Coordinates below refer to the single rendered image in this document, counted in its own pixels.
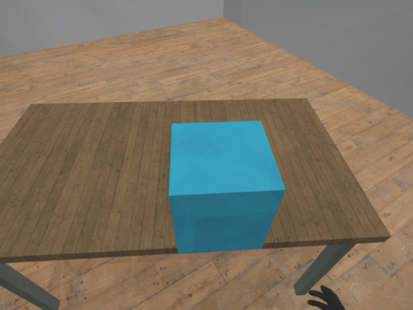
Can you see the carton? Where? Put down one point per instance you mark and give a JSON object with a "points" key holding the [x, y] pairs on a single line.
{"points": [[225, 187]]}

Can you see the right robot hand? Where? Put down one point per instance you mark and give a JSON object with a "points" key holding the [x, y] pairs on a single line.
{"points": [[329, 297]]}

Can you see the table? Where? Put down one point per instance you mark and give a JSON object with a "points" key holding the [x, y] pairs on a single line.
{"points": [[91, 180]]}

